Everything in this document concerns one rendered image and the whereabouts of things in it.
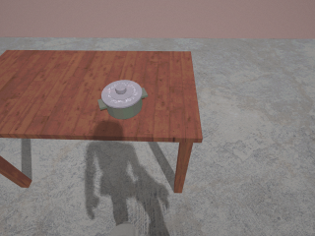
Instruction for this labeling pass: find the lid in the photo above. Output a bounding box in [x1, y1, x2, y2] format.
[101, 80, 143, 109]

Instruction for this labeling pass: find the table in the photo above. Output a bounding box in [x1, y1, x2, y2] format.
[0, 50, 203, 194]

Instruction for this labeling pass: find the knob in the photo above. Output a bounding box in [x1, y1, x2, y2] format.
[115, 84, 127, 94]

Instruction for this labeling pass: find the pot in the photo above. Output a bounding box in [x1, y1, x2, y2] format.
[97, 88, 148, 120]

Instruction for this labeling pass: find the robot left thigh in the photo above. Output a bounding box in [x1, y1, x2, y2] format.
[109, 223, 139, 236]

